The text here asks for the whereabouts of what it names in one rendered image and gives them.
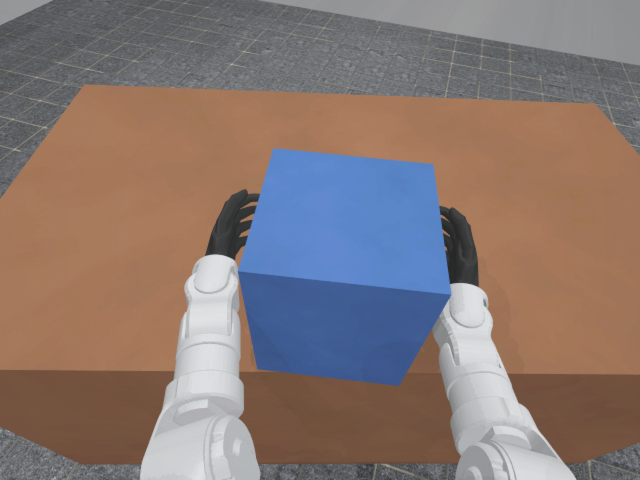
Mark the right robot upper arm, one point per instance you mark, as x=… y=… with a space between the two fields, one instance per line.
x=492 y=460

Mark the carton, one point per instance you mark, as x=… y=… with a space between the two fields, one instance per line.
x=344 y=271

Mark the left robot hand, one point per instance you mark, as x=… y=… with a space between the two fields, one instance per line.
x=224 y=239

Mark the robot right forearm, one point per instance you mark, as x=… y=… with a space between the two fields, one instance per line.
x=482 y=400

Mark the right robot hand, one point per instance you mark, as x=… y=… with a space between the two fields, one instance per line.
x=461 y=253

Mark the robot left forearm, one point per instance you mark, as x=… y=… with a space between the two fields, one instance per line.
x=206 y=378

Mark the pedestal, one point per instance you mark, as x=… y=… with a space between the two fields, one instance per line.
x=102 y=227

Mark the left robot upper arm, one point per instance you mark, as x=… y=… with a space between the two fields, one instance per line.
x=219 y=447

